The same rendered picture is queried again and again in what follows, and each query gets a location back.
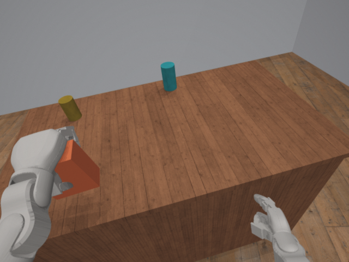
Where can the sponge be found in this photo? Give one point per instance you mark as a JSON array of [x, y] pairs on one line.
[[76, 167]]

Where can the left robot hand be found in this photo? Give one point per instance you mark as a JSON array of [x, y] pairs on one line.
[[43, 150]]

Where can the right robot hand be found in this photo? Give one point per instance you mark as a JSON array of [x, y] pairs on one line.
[[265, 226]]

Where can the table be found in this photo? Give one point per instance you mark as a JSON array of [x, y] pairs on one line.
[[179, 169]]

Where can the robot right forearm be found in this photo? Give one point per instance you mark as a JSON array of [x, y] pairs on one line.
[[286, 248]]

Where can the robot left forearm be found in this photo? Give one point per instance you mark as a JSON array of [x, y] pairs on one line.
[[25, 223]]

